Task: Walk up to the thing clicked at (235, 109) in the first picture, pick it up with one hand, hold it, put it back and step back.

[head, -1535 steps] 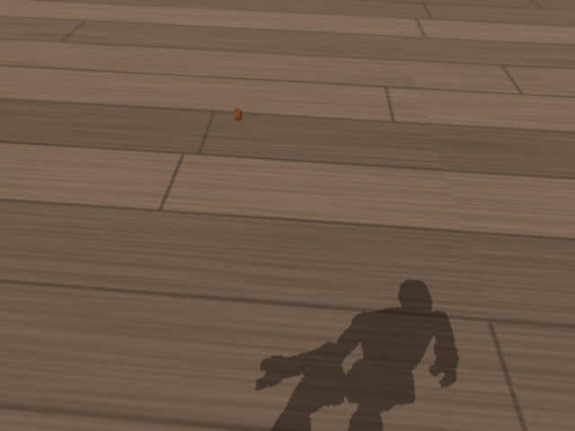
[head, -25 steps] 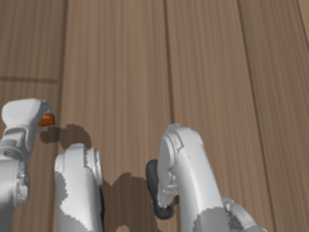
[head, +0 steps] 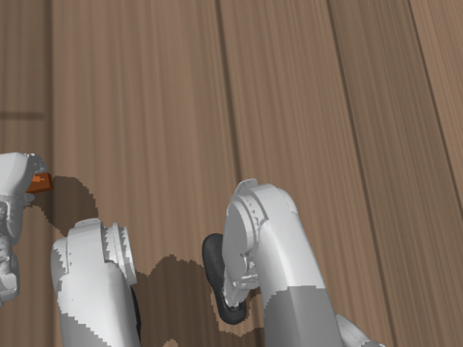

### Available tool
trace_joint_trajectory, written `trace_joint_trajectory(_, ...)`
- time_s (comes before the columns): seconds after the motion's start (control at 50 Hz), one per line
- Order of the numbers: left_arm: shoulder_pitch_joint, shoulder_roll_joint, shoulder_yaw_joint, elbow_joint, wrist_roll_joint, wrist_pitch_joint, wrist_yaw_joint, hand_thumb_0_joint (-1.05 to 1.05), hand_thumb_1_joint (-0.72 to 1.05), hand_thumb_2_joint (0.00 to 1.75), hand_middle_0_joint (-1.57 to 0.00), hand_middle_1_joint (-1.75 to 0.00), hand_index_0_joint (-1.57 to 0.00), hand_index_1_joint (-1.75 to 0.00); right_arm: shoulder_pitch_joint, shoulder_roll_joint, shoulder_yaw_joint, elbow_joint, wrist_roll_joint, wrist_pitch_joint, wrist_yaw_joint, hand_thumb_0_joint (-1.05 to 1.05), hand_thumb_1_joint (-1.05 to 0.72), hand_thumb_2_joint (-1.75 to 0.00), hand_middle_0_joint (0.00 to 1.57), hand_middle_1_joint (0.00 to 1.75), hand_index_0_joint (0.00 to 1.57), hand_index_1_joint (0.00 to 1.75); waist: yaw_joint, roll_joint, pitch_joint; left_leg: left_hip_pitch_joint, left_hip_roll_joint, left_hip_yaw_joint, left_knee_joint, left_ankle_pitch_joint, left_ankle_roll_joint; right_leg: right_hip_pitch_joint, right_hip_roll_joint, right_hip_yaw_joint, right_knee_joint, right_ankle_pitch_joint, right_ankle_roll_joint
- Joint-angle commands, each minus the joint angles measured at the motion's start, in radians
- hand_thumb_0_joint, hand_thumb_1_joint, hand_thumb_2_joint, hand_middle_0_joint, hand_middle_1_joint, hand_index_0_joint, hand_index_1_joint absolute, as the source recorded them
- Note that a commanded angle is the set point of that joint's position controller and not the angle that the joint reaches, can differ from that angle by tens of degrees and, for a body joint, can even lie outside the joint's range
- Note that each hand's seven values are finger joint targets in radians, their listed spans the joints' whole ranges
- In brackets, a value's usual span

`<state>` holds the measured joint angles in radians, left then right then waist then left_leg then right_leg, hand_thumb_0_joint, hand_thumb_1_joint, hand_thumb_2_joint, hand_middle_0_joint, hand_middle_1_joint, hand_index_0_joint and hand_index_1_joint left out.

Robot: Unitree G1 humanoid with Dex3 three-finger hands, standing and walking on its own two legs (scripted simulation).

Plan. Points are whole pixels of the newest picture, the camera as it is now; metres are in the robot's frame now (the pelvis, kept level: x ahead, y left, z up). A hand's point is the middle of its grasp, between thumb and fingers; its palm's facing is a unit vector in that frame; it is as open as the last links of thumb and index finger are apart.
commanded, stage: rest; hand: left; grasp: from above
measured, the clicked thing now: (20, 186) +0.41 +0.27 -0.27
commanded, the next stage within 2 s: open in 0.74 s
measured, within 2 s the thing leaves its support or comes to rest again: rests again in 0.26 s
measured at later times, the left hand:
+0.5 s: hand (21, 191) +0.40 +0.26 -0.25, palm faces -0.45 -0.14 -0.88, open 6.2 cm
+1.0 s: hand (23, 190) +0.40 +0.26 -0.25, palm faces -0.45 -0.12 -0.89, open 6.3 cm
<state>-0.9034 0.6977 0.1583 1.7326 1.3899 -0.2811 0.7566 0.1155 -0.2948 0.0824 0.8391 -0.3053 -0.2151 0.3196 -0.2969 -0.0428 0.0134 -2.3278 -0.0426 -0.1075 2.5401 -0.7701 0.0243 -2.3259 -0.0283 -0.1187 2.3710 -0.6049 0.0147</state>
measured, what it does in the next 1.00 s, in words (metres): stands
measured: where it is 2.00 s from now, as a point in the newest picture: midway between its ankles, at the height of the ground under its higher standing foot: (180, 320)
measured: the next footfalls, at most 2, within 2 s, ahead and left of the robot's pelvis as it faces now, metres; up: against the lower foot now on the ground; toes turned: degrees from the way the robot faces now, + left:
none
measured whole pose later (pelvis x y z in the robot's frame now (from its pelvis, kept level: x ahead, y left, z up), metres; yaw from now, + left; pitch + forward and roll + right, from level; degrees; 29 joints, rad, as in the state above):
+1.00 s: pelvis -0.01 +0.00 +0.00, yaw -3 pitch +28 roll -13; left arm -0.94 0.81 0.10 1.82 1.32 -0.25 0.82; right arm 0.06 -0.35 0.19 0.79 -0.31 -0.33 0.42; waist -0.35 -0.09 0.11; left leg -2.31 -0.04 -0.18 2.56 -0.76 0.03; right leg -2.27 -0.01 -0.18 2.34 -0.57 0.03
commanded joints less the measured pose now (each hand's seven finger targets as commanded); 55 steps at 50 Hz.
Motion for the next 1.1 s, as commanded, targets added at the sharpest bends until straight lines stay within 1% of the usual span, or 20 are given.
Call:
trace_joint_trajectory(0.0,-0.278,0.205,0.006,-0.072,-0.010,0.006,0.076,0.00,0.94,0.37,-1.32,-0.19,-1.31,-0.20,0.180,-0.300,-0.070,0.003,-0.004,-0.023,0.012,0.00,-0.90,-0.90,0.20,0.30,0.20,0.30,-0.042,0.367,-0.614,0.443,-0.003,0.026,-0.322,0.227,-0.010,0.351,0.053,-0.090,-0.169,0.161,-0.031)
trace_joint_trajectory(0.04,-0.279,0.212,0.009,-0.049,-0.016,0.018,0.079,0.00,0.95,0.34,-1.31,-0.20,-1.32,-0.20,0.172,-0.309,-0.063,-0.012,-0.011,-0.033,0.023,0.00,-0.90,-0.90,0.20,0.30,0.20,0.30,-0.051,0.361,-0.598,0.438,-0.003,0.029,-0.312,0.219,-0.009,0.361,0.053,-0.090,-0.165,0.162,-0.031)
trace_joint_trajectory(0.06,-0.263,0.236,0.029,-0.050,-0.015,0.023,0.086,0.00,0.94,0.33,-1.30,-0.20,-1.31,-0.20,0.180,-0.316,-0.066,-0.003,-0.007,-0.033,0.025,0.00,-0.90,-0.90,0.20,0.30,0.20,0.30,-0.038,0.378,-0.604,0.442,-0.002,0.024,-0.321,0.226,-0.013,0.361,0.052,-0.091,-0.168,0.163,-0.030)
trace_joint_trajectory(0.1,-0.267,0.212,0.004,-0.043,-0.027,0.032,0.081,0.00,0.93,0.35,-1.32,-0.17,-1.31,-0.18,0.160,-0.319,-0.063,-0.015,-0.011,-0.047,0.038,0.00,-0.90,-0.90,0.20,0.30,0.20,0.30,-0.051,0.363,-0.582,0.424,-0.001,0.025,-0.304,0.210,-0.009,0.360,0.053,-0.091,-0.171,0.157,-0.029)
trace_joint_trajectory(0.12,-0.265,0.229,0.026,-0.035,-0.029,0.036,0.080,0.00,0.94,0.36,-1.33,-0.16,-1.31,-0.18,0.182,-0.311,-0.050,-0.014,-0.008,-0.049,0.043,0.00,-0.90,-0.90,0.20,0.30,0.20,0.30,-0.060,0.372,-0.594,0.445,0.001,0.018,-0.301,0.242,-0.012,0.369,0.051,-0.096,-0.165,0.187,-0.026)
trace_joint_trajectory(0.16,-0.242,0.242,0.026,-0.038,-0.042,0.038,0.079,0.00,0.92,0.34,-1.32,-0.17,-1.31,-0.18,0.168,-0.331,-0.061,-0.014,-0.004,-0.055,0.047,0.00,-0.90,-0.90,0.20,0.30,0.20,0.30,-0.041,0.380,-0.600,0.439,0.001,0.017,-0.303,0.240,-0.011,0.386,0.056,-0.095,-0.165,0.189,-0.029)
trace_joint_trajectory(0.18,-0.239,0.213,0.003,-0.044,-0.044,0.039,0.075,0.00,0.93,0.33,-1.31,-0.18,-1.31,-0.19,0.160,-0.328,-0.058,-0.030,0.000,-0.057,0.052,0.00,-0.90,-0.90,0.20,0.30,0.20,0.30,-0.040,0.380,-0.606,0.436,-0.002,0.026,-0.295,0.249,-0.009,0.402,0.062,-0.091,-0.169,0.198,-0.031)
trace_joint_trajectory(0.24,-0.215,0.257,0.043,-0.026,-0.051,0.043,0.076,0.00,0.92,0.36,-1.34,-0.14,-1.31,-0.17,0.184,-0.316,-0.043,-0.022,0.003,-0.060,0.062,0.00,-0.90,-0.90,0.20,0.30,0.20,0.30,-0.046,0.381,-0.607,0.434,0.001,0.015,-0.292,0.275,-0.011,0.416,0.056,-0.098,-0.159,0.221,-0.029)
trace_joint_trajectory(0.28,-0.240,0.240,0.015,-0.032,-0.056,0.038,0.064,0.00,0.93,0.31,-1.33,-0.15,-1.32,-0.16,0.164,-0.331,-0.044,-0.024,0.000,-0.065,0.064,0.00,-0.91,-0.90,0.20,0.30,0.20,0.30,-0.058,0.376,-0.583,0.429,0.002,0.013,-0.290,0.242,-0.008,0.404,0.061,-0.102,-0.165,0.200,-0.028)
trace_joint_trajectory(0.3,-0.243,0.262,0.036,-0.018,-0.053,0.036,0.065,0.00,0.92,0.31,-1.33,-0.13,-1.32,-0.15,0.180,-0.328,-0.039,-0.029,0.004,-0.064,0.066,0.00,-0.90,-0.90,0.20,0.30,0.20,0.30,-0.064,0.375,-0.578,0.432,0.003,0.002,-0.298,0.235,-0.011,0.393,0.055,-0.108,-0.163,0.192,-0.029)
trace_joint_trajectory(0.32,-0.254,0.240,0.013,-0.031,-0.058,0.031,0.061,0.00,0.93,0.29,-1.33,-0.14,-1.32,-0.15,0.157,-0.335,-0.043,-0.031,0.006,-0.069,0.066,0.00,-0.90,-0.90,0.20,0.30,0.20,0.30,-0.065,0.379,-0.557,0.430,0.006,-0.004,-0.301,0.212,-0.013,0.366,0.054,-0.107,-0.162,0.172,-0.029)
trace_joint_trajectory(0.34,-0.232,0.260,0.026,-0.034,-0.059,0.027,0.064,0.00,0.92,0.29,-1.33,-0.13,-1.32,-0.14,0.171,-0.336,-0.038,-0.020,0.005,-0.067,0.065,0.00,-0.91,-0.90,0.20,0.30,0.20,0.30,-0.057,0.392,-0.585,0.445,0.004,0.002,-0.302,0.231,-0.011,0.403,0.059,-0.108,-0.170,0.187,-0.028)
trace_joint_trajectory(0.36,-0.262,0.245,0.008,-0.023,-0.056,0.021,0.059,0.00,0.92,0.30,-1.33,-0.13,-1.32,-0.15,0.161,-0.339,-0.040,-0.033,0.004,-0.072,0.068,0.00,-0.91,-0.90,0.20,0.30,0.20,0.30,-0.078,0.373,-0.558,0.425,0.002,0.010,-0.280,0.207,-0.007,0.398,0.059,-0.106,-0.167,0.180,-0.026)
trace_joint_trajectory(0.54,-0.247,0.257,-0.013,-0.016,-0.052,0.002,0.085,0.00,0.95,0.26,-1.35,-0.10,-1.34,-0.11,0.154,-0.349,-0.017,-0.021,0.000,-0.085,0.073,0.00,-0.90,-0.90,0.20,0.30,0.20,0.30,-0.081,0.367,-0.555,0.427,0.010,-0.011,-0.297,0.227,-0.012,0.415,0.067,-0.113,-0.183,0.186,-0.033)
trace_joint_trajectory(0.62,-0.249,0.236,-0.047,-0.007,-0.066,0.008,0.090,0.00,0.95,0.23,-1.35,-0.07,-1.34,-0.09,0.120,-0.354,-0.013,-0.026,-0.001,-0.098,0.075,0.00,-0.90,-0.90,0.20,0.30,0.20,0.30,-0.087,0.337,-0.517,0.385,0.008,0.000,-0.278,0.185,-0.003,0.429,0.072,-0.107,-0.200,0.156,-0.033)
trace_joint_trajectory(0.66,-0.252,0.263,-0.029,0.003,-0.061,0.014,0.098,0.00,0.94,0.20,-1.34,-0.06,-1.33,-0.07,0.140,-0.354,-0.004,-0.024,-0.003,-0.100,0.078,0.00,-0.90,-0.90,0.20,0.30,0.20,0.30,-0.087,0.330,-0.532,0.397,0.011,-0.012,-0.288,0.200,-0.005,0.424,0.072,-0.112,-0.206,0.164,-0.035)
trace_joint_trajectory(0.82,-0.259,0.250,-0.052,0.025,-0.074,0.026,0.094,0.00,0.91,0.15,-1.31,-0.03,-1.31,-0.04,0.120,-0.369,0.008,-0.039,0.000,-0.117,0.087,0.00,-0.90,-0.90,0.20,0.30,0.20,0.30,-0.106,0.354,-0.497,0.417,0.017,-0.035,-0.299,0.202,-0.014,0.407,0.068,-0.122,-0.193,0.169,-0.033)
trace_joint_trajectory(0.94,-0.262,0.247,-0.068,0.024,-0.082,0.027,0.084,0.00,0.47,0.30,-1.01,-0.14,-0.97,-0.17,0.104,-0.371,0.017,-0.051,0.004,-0.127,0.095,0.00,-0.90,-0.90,0.20,0.30,0.20,0.30,-0.113,0.361,-0.470,0.411,0.017,-0.038,-0.290,0.192,-0.015,0.405,0.061,-0.124,-0.186,0.168,-0.030)
trace_joint_trajectory(0.98,-0.269,0.289,-0.048,0.008,-0.078,0.025,0.092,0.00,0.40,0.27,-0.94,-0.17,-0.92,-0.20,0.116,-0.382,0.012,-0.044,0.011,-0.121,0.090,0.00,-0.90,-0.90,0.20,0.30,0.20,0.30,-0.096,0.371,-0.507,0.426,0.019,-0.036,-0.305,0.196,-0.016,0.425,0.070,-0.118,-0.203,0.167,-0.036)
trace_joint_trajectory(1.08,-0.262,0.270,-0.060,0.016,-0.083,0.026,0.088,0.00,0.25,0.36,-0.83,-0.24,-0.79,-0.27,0.116,-0.379,0.017,-0.053,0.010,-0.123,0.090,0.00,-0.90,-0.90,0.20,0.30,0.20,0.30,-0.107,0.338,-0.493,0.396,0.016,-0.030,-0.288,0.185,-0.007,0.432,0.071,-0.119,-0.214,0.161,-0.034)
